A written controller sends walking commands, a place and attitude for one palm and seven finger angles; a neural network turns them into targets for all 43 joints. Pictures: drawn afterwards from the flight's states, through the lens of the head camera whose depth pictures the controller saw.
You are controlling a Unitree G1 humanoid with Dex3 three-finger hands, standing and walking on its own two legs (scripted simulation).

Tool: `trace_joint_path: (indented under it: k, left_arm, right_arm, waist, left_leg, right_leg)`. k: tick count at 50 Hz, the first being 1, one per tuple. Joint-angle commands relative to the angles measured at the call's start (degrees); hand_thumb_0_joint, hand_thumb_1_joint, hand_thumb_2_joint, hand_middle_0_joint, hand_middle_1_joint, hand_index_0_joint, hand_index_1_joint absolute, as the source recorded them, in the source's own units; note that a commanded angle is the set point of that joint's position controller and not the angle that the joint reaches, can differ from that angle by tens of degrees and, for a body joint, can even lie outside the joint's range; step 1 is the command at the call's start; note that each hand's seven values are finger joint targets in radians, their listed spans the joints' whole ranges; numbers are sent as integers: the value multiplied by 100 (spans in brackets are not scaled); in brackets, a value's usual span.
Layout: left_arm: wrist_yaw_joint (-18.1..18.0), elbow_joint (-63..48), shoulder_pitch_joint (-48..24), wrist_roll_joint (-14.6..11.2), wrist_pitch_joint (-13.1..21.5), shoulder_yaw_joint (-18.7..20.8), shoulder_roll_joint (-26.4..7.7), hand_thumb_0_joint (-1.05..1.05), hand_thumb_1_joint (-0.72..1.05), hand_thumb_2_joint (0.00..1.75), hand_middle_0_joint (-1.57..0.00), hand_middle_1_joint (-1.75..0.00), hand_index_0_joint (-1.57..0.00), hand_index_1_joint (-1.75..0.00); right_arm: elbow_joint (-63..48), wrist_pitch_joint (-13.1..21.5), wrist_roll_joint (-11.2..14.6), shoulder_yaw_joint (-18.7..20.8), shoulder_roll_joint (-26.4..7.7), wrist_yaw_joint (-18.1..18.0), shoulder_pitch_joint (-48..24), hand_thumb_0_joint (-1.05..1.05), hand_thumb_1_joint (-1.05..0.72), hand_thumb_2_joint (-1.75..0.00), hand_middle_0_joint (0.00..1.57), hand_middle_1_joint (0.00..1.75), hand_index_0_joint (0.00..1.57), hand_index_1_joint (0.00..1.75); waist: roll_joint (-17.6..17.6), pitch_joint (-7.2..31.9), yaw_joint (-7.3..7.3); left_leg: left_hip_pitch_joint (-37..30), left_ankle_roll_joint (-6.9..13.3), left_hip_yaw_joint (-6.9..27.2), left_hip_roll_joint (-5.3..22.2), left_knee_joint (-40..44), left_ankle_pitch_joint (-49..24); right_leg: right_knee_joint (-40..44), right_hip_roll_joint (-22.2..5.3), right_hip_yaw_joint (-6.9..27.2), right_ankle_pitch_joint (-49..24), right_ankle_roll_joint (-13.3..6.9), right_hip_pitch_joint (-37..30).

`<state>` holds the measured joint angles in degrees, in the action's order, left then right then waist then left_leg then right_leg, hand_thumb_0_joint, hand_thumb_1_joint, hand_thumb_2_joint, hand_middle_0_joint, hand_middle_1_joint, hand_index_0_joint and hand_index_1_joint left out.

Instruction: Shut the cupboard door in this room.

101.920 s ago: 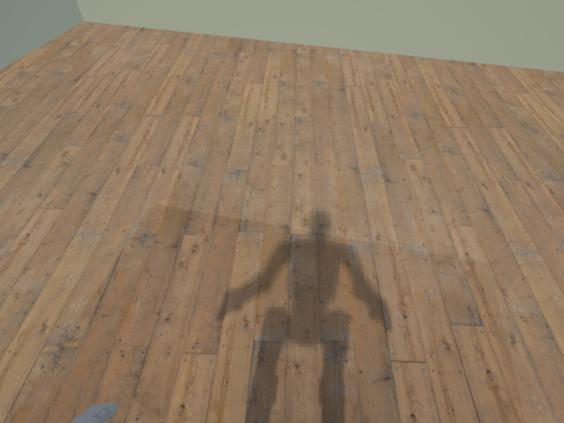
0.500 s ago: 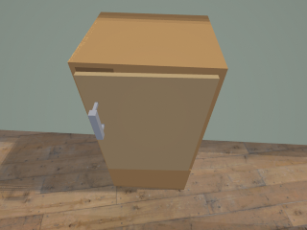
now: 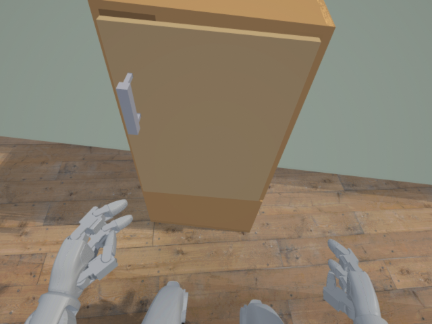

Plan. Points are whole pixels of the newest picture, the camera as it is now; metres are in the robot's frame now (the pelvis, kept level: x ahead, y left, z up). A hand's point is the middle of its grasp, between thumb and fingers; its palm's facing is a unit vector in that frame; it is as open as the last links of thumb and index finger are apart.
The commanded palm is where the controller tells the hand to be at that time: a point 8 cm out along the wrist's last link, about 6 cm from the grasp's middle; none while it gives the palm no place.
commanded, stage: raise the hand and make a fist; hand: left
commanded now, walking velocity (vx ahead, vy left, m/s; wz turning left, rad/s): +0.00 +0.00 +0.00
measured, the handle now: (131, 104) +0.54 +0.24 +0.07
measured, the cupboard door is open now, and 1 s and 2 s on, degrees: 2 2 2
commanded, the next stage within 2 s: bring the fist close to the handle in 1.54 s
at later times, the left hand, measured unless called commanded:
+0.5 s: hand (104, 229) +0.25 +0.21 +0.05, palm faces +0.09 -0.99 -0.06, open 4.0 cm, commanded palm +0.22 +0.25 +0.05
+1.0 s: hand (106, 225) +0.26 +0.21 +0.06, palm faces +0.00 -1.00 -0.03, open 3.1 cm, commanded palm +0.24 +0.26 +0.07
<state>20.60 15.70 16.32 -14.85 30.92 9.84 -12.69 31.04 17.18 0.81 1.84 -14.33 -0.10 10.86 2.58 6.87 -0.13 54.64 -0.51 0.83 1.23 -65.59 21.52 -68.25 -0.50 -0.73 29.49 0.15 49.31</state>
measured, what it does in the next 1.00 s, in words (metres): shifts its weight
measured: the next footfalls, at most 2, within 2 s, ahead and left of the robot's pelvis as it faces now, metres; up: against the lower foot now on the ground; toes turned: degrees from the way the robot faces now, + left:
none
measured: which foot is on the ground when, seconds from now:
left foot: down 0.00-1.00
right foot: down 0.00-1.00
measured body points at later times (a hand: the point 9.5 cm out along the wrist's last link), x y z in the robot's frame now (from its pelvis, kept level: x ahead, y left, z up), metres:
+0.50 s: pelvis +0.05 +0.00 +0.00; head +0.10 +0.01 +0.44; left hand +0.24 +0.26 +0.06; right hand +0.20 -0.24 -0.08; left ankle +0.11 +0.12 -0.64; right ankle +0.05 -0.12 -0.64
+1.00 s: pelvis +0.05 +0.02 +0.01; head +0.10 +0.03 +0.45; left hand +0.25 +0.26 +0.06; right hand +0.25 -0.19 -0.05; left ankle +0.11 +0.12 -0.64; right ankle +0.05 -0.12 -0.64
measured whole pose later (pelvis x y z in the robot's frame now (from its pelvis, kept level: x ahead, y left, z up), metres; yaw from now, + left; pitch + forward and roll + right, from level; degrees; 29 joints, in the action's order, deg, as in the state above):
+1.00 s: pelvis +0.05 +0.02 +0.01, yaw +1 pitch +14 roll -4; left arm 14.4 -4.8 23.5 -14.8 17.0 7.7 -14.0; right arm 26.1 8.9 1.2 -2.4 -11.8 -3.2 12.9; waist -2.4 8.9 -1.2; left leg 54.6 0.5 3.7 0.6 -67.8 26.8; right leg -64.9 0.9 -2.1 32.6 1.3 46.0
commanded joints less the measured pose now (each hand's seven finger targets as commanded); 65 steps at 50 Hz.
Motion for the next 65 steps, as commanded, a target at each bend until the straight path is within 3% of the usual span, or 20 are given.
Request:
trace_joint_path:
  k: [1, 4, 9, 12, 14, 17, 19, 21, 23, 28, 34, 36, 39, 44, 46, 49, 52, 55, 60, 65]
  left_arm:
    - [-313, -2844, -336, -474, 159, 801, -1192, 0, 90, 90, -55, -68, -55, -68]
    - [-766, -4142, -947, -239, 318, 347, -1160, 0, 90, 90, -60, -74, -60, -74]
    - [-601, -3235, -163, -64, -49, -291, -781, 0, 90, 90, -69, -84, -69, -84]
    - [-323, -2283, 229, -106, -837, -76, -837, 0, 90, 90, -75, -90, -75, -90]
    - [-271, -2013, 479, -227, -1334, 381, -1059, 0, 90, 90, -79, -94, -79, -94]
    - [-473, -2773, 676, -451, -1477, 843, -1116, 0, 90, 90, -84, -100, -84, -100]
    - [-792, -3191, 681, -448, -1199, 1125, -1216, 0, 90, 90, -88, -104, -88, -104]
    - [-954, -3401, 823, -374, -787, 983, -1008, 0, 90, 90, -92, -108, -92, -108]
    - [-945, -3351, 837, -265, -439, 613, -771, 0, 90, 90, -95, -112, -95, -112]
    - [-396, -3027, 939, -240, -382, -20, -477, 0, 90, 90, -104, -122, -104, -122]
    - [-519, -3760, 931, -286, -683, 642, -1071, 0, 90, 90, -115, -134, -115, -134]
    - [-698, -3966, 969, -322, -617, 659, -936, 0, 90, 90, -119, -138, -119, -138]
    - [-893, -3928, 937, -234, -585, 473, -756, 0, 90, 90, -124, -144, -124, -144]
    - [-693, -2992, 835, -67, -985, -53, -474, 0, 90, 90, -130, -150, -130, -150]
    - [-580, -3022, 570, -79, -1094, -45, -607, 0, 90, 90, -130, -150, -130, -150]
    - [-649, -3456, 210, -95, -1003, 318, -1029, 0, 90, 90, -130, -150, -130, -150]
    - [-816, -3808, 94, -206, -743, 451, -1026, 0, 90, 90, -130, -150, -130, -150]
    - [-962, -3621, 228, -188, -626, 386, -918, 0, 90, 90, -130, -150, -130, -150]
    - [-758, -2802, 601, -159, -939, 20, -626, 0, 90, 90, -130, -150, -130, -150]
    - [-720, -3068, 288, -219, -957, 232, -901, 0, 90, 90, -130, -150, -130, -150]
  right_arm:
    - [-1327, 204, 112, 175, -714, -219, -495, 0, -90, -90, 20, 30, 20, 30]
    - [-1174, 294, 61, 57, -675, -394, -323, 0, -90, -90, 20, 30, 20, 30]
    - [-852, 373, 93, -20, -727, -572, -91, 0, -90, -90, 20, 30, 20, 30]
    - [-863, 248, 175, 16, -732, -607, -26, 0, -90, -90, 20, 30, 20, 30]
    - [-956, 139, 220, 35, -670, -629, -96, 0, -90, -90, 20, 30, 20, 30]
    - [-1194, 52, 194, 69, -503, -576, -188, 0, -90, -90, 20, 30, 20, 30]
    - [-1137, 50, 138, 81, -388, -546, -236, 0, -90, -90, 20, 30, 20, 30]
    - [-999, 72, 74, 112, -325, -474, -100, 0, -90, -90, 20, 30, 20, 30]
    - [-871, 71, 19, 129, -359, -406, -12, 0, -90, -90, 20, 30, 20, 30]
    - [-833, 31, 54, 192, -585, -379, 129, 0, -90, -90, 20, 30, 20, 30]
    - [-1013, -123, 48, 240, -585, -437, 114, 0, -90, -90, 20, 30, 20, 30]
    - [-1049, -205, 33, 213, -504, -399, 110, 0, -90, -90, 20, 30, 20, 30]
    - [-1078, -336, 5, 164, -499, -356, 116, 0, -90, -90, 20, 30, 20, 30]
    - [-1204, -530, 64, 96, -610, -369, 120, 0, -90, -90, 20, 30, 20, 30]
    - [-1309, -548, 88, 52, -668, -393, 135, 0, -90, -90, 20, 30, 20, 30]
    - [-1339, -512, 66, 16, -662, -446, 84, 0, -90, -90, 20, 30, 20, 30]
    - [-1345, -463, 37, -45, -568, -429, 33, 0, -90, -90, 20, 30, 20, 30]
    - [-1290, -448, 24, -76, -568, -400, -10, 0, -90, -90, 20, 30, 20, 30]
    - [-1260, -467, 94, -29, -668, -378, 82, 0, -90, -90, 20, 30, 20, 30]
    - [-1312, -431, 99, -16, -679, -429, 63, 0, -90, -90, 20, 30, 20, 30]
  waist:
    - [-1231, 1286, -351]
    - [-1076, 1086, 120]
    - [-677, 431, 401]
    - [-101, 298, 241]
    - [20, 468, -41]
    - [-6, 1163, -334]
    - [-154, 1430, -438]
    - [-386, 1601, -389]
    - [-447, 1485, -193]
    - [-542, 1308, 81]
    - [-727, 2062, -192]
    - [-872, 2122, -243]
    - [-1018, 1823, -166]
    - [-436, 840, 125]
    - [-381, 839, 128]
    - [-808, 1150, 1]
    - [-991, 1402, -71]
    - [-1084, 1164, -42]
    - [-463, 764, 76]
    - [-477, 860, 20]
  left_leg:
    - [-750, 87, 141, -220, 989, 2069]
    - [-701, 189, 302, -147, 768, 2145]
    - [-365, 225, 358, -139, 445, 1862]
    - [-9, 210, 256, -121, 427, 1623]
    - [-2, 222, 159, -160, 427, 1312]
    - [-360, 202, 122, -187, 476, 549]
    - [-550, 189, 139, -154, 448, -2]
    - [-843, 166, 182, -111, 459, -604]
    - [-987, 174, 203, -112, 380, -951]
    - [-1093, 192, 259, -94, 410, -815]
    - [-1683, 171, 320, -76, 570, -1432]
    - [-1923, 118, 331, -66, 630, -1678]
    - [-1912, 89, 385, -27, 696, -1588]
    - [-1356, 141, 438, -18, 968, -215]
    - [-1299, 149, 449, -38, 1073, 140]
    - [-1525, 148, 454, -54, 1125, 169]
    - [-1734, 133, 444, -74, 1162, 124]
    - [-1627, 119, 462, -66, 1236, 364]
    - [-1279, 164, 380, -84, 1254, 558]
    - [-1221, 195, 248, -132, 1161, 445]
  right_leg:
    - [1453, 42, 495, 1906, -221, 37]
    - [1331, 170, 409, 1821, -208, 413]
    - [1492, 234, 347, 1742, -156, 567]
    - [1766, 138, 436, 2005, -75, 387]
    - [1937, 95, 574, 2060, -75, 4]
    - [1849, 38, 563, 1255, -69, -639]
    - [1546, 74, 428, 239, -75, -834]
    - [1133, 116, 169, -1040, -90, -801]
    - [858, 155, -36, -1699, -78, -510]
    - [874, 217, -183, -1370, -107, -110]
    - [751, 277, -295, -1710, -168, -463]
    - [731, 273, -350, -1797, -182, -486]
    - [755, 313, -401, -1591, -199, -335]
    - [1160, 337, -414, -796, -160, -114]
    - [1277, 314, -387, -505, -153, -169]
    - [1265, 311, -322, -458, -194, -308]
    - [1275, 312, -318, -445, -222, -387]
    - [1294, 314, -336, -293, -228, -314]
    - [1578, 294, -266, -46, -157, -374]
    - [1737, 231, -60, 167, -144, -561]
